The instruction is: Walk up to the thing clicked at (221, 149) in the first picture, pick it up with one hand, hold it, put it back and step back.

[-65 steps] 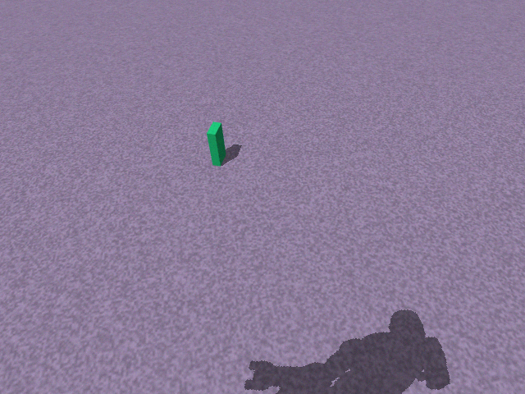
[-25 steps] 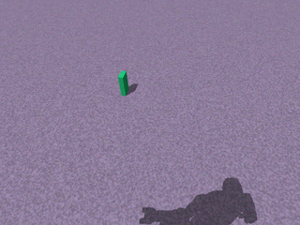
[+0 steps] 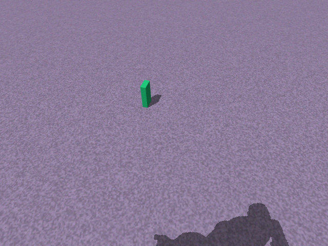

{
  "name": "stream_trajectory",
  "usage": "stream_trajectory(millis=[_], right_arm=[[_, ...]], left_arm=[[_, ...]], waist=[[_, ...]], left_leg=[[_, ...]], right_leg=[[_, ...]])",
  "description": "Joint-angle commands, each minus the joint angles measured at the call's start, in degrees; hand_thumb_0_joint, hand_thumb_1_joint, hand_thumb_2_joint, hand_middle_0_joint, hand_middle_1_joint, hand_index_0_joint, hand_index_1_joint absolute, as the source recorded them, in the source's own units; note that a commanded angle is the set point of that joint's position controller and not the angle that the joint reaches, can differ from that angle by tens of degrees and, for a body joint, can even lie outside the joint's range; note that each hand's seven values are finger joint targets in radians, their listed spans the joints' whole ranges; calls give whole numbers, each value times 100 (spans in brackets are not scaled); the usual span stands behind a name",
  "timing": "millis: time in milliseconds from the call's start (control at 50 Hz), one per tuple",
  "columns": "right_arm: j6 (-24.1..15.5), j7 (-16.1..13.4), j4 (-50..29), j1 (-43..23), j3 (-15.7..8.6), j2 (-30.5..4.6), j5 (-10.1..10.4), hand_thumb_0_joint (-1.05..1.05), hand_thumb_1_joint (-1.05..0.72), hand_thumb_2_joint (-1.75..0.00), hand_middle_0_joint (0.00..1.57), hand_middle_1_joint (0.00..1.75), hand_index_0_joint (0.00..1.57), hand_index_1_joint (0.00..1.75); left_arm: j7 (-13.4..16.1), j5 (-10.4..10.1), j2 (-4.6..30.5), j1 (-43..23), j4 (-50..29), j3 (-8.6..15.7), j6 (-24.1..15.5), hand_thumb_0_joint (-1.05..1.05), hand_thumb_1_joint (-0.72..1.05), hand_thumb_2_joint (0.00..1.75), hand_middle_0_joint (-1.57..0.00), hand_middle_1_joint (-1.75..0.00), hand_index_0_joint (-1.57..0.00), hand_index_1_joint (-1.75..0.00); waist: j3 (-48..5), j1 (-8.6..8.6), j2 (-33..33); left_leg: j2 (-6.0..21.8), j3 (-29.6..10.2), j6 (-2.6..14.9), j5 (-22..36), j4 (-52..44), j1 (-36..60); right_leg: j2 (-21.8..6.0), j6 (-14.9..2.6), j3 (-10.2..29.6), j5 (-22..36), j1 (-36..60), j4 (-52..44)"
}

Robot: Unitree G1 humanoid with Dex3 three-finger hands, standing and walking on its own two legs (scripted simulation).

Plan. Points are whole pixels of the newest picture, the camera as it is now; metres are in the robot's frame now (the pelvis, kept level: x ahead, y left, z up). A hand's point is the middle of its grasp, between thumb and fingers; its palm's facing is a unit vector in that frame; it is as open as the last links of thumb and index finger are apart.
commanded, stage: walk up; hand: left
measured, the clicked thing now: (146, 94) +1.39 +0.22 -0.67
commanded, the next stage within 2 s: none
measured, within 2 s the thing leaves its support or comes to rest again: neither
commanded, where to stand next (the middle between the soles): +1.00 -0.02 m, yaw -1 degrees
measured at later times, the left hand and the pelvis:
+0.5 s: hand (76, 197) +0.28 +0.30 -0.14, palm faces -0.13 -0.93 -0.34, open 7.3 cm; pelvis +0.18 +0.03 +0.00, yaw -3 degrees
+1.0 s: hand (98, 152) +0.46 +0.28 -0.16, palm faces -0.04 -0.94 -0.34, open 7.3 cm; pelvis +0.42 +0.01 -0.02, yaw -1 degrees
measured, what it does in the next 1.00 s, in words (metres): walks ahead: left foot, then right foot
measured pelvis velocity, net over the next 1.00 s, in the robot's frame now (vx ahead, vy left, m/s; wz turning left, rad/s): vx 0.42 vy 0.01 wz -0.02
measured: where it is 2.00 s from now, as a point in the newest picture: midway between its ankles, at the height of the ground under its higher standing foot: (176, 160)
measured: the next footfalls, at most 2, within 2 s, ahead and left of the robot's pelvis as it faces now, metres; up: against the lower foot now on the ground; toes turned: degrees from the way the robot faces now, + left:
left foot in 0.10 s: +0.15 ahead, +0.15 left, +0.00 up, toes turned +3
right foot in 0.58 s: +0.39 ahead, -0.12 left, +0.00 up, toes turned -6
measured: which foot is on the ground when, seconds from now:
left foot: up 0.00-0.08, down 0.10-0.62, up 0.64-0.98, down 1.00-1.00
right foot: down 0.00-0.12, up 0.14-0.56, down 0.58-1.00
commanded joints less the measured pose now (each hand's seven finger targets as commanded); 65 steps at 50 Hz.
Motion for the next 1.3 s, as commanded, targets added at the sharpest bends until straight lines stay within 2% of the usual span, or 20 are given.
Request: stream_trajectory(millis=[0, 80, 100, 120, 180, 280, 420, 480, 540, 560, 600, 640, 720, 880, 960, 980, 1000, 1020, 1120, 1280], right_arm=[[-312, 92, -807, -446, -328, -1068, 0, 0, -90, -90, 20, 30, 20, 30], [-357, -6, -389, 1251, -607, -1307, -31, 0, -90, -90, 20, 30, 20, 30], [-392, -92, -315, 1894, -756, -1823, -104, 0, -90, -90, 20, 30, 20, 30], [-442, -101, -599, 1579, -757, -2221, -88, 0, -90, -90, 20, 30, 20, 30], [-467, -110, -1087, 221, -521, -1702, 119, 0, -90, -90, 20, 30, 20, 30], [-553, -90, -1212, 404, -438, -1545, 130, 0, -90, -90, 20, 30, 20, 30], [-546, -77, -1260, 862, -445, -1588, 186, 0, -90, -90, 20, 30, 20, 30], [-512, -110, -1337, 879, -441, -1594, 169, 0, -90, -90, 20, 30, 20, 30], [-466, -179, -1455, 879, -372, -1457, 158, 0, -90, -90, 20, 30, 20, 30], [-461, -176, -1488, 1053, -253, -1192, 140, 0, -90, -90, 20, 30, 20, 30], [-446, -223, -1591, 1193, -209, -1200, 243, 0, -90, -90, 20, 30, 20, 30], [-404, -228, -1381, 969, -259, -1359, 268, 0, -90, -90, 20, 30, 20, 30], [-318, -44, -1148, 1318, -276, -1245, 164, 0, -90, -90, 20, 30, 20, 30], [-417, 112, -1506, 264, -305, -992, 66, 0, -90, -90, 20, 30, 20, 30], [-500, 56, -1350, 738, -392, -1129, 62, 0, -90, -90, 20, 30, 20, 30], [-539, -8, -1166, 1307, -483, -1411, 41, 0, -90, -90, 20, 30, 20, 30], [-575, -85, -1159, 1861, -630, -1944, -56, 0, -90, -90, 20, 30, 20, 30], [-576, -110, -1343, 1784, -670, -2210, 75, 0, -90, -90, 20, 30, 20, 30], [-555, -173, -1540, 834, -361, -1483, 248, 0, -90, -90, 20, 30, 20, 30], [-558, -141, -1709, 800, -380, -1600, 211, 0, -90, -90, 20, 30, 20, 30]], left_arm=[[26, 7, 1803, -453, -709, 449, -73, 0, 90, 90, -20, -30, -20, -30], [-52, -5, 1371, -644, -945, 280, 14, 0, 90, 90, -20, -30, -20, -30], [-36, -37, 892, -387, -998, 149, 16, 0, 90, 90, -20, -30, -20, -30], [19, -99, 997, -216, -981, 174, 24, 0, 90, 90, -20, -30, -20, -30], [22, -205, 1617, 301, -612, 246, 11, 0, 90, 90, -20, -30, -20, -30], [-137, -114, 1542, 278, -599, 261, 33, 0, 90, 90, -20, -30, -20, -30], [-271, -116, 1253, -837, -1055, 238, 23, 0, 90, 90, -20, -30, -20, -30], [-250, -138, 1176, -919, -1082, 253, -27, 0, 90, 90, -20, -30, -20, -30], [-144, -153, 1323, -20, -863, 379, -85, 0, 90, 90, -20, -30, -20, -30], [-68, -134, 1589, 712, -735, 501, -132, 0, 90, 90, -20, -30, -20, -30], [35, -214, 2337, 1161, -840, 658, -151, 0, 90, 90, -20, -30, -20, -30], [90, -348, 1984, 537, -1002, 539, -134, 0, 90, 90, -20, -30, -20, -30], [88, -252, 1599, -32, -1269, 396, -199, 0, 90, 90, -20, -30, -20, -30], [-2, -169, 1719, 316, -1441, 408, -258, 0, 90, 90, -20, -30, -20, -30], [12, -156, 1673, 286, -1467, 307, -192, 0, 90, 90, -20, -30, -20, -30], [24, -152, 1414, 465, -1489, 201, -183, 0, 90, 90, -20, -30, -20, -30], [61, -255, 1003, 687, -1562, 78, -174, 0, 90, 90, -20, -30, -20, -30], [132, -271, 1278, 825, -1443, 166, -126, 0, 90, 90, -20, -30, -20, -30], [113, -279, 1513, 1001, -978, 188, -61, 0, 90, 90, -20, -30, -20, -30], [-129, -154, 1238, 233, -1220, 228, 19, 0, 90, 90, -20, -30, -20, -30]], waist=[[313, -76, -1173], [-178, -984, 95], [-422, -1220, 1769], [-367, -1008, 1549], [357, -219, 345], [566, -268, 551], [648, -553, 445], [431, -473, 409], [-207, 54, -162], [-727, 376, -711], [-981, 523, -1754], [-196, 248, -780], [214, -208, -1068], [175, 64, -768], [-131, -373, -369], [-514, -662, 349], [-960, -853, 1716], [-903, -809, 1466], [-28, -254, 649], [313, -351, 662]], left_leg=[[369, -112, -51, 202, -435, -589], [-53, 229, -13, 1059, -1344, 2910], [889, -1319, 283, -958, -2370, 3352], [2178, -4016, 815, -2806, -3530, 2529], [1800, -2472, 976, -1680, -3267, 1340], [1392, -995, 974, -333, -3495, 926], [1169, -359, 827, 655, -3346, 1140], [1229, -186, 842, 1970, -2811, 1185], [959, 137, 593, 3338, -961, 978], [563, 417, 432, 3014, 496, 427], [-374, 207, 130, -429, 2809, -1859], [112, -538, 140, 169, 3065, -1542], [444, -131, -20, 905, 1912, -1037], [412, 330, -160, 1675, -617, -618], [51, 590, 26, 1498, -1081, 909], [98, 302, 217, 995, -1316, 1989], [1453, -1735, 653, 92, -2055, 2751], [2378, -3796, 1149, -384, -2812, 2849], [1514, -996, 914, 1950, -2578, 1212], [1290, -257, 1072, 1477, -2759, 898]], right_leg=[[-1527, -892, 1531, -1758, -148, -1278], [-620, -441, 263, -1678, -2738, 1009], [172, -276, -193, -2047, -3580, 3154], [437, -101, 614, -1938, -3844, 4231], [-380, -4, 1128, -738, -3311, 4178], [-598, 381, 612, 15, -2869, 2986], [-666, 191, 83, 968, -2464, 1511], [-503, 78, -124, 845, -1851, 1237], [-184, -87, -211, 462, -190, 862], [-317, -247, 32, -10, 921, 677], [-2528, -1364, 3892, -865, 1950, -538], [-2210, -1290, 2704, -269, 537, -563], [-1432, -1026, 1193, -507, -808, -886], [-1400, -965, 680, -389, -739, -681], [-1234, -731, 413, 234, -1213, 475], [-928, -563, 132, 758, -1688, 1728], [-259, -179, -378, 17, -2590, 3623], [242, -74, 160, -1597, -3388, 4293], [-555, 67, 635, -557, -2754, 4023], [-720, 208, 74, 395, -2511, 2189]])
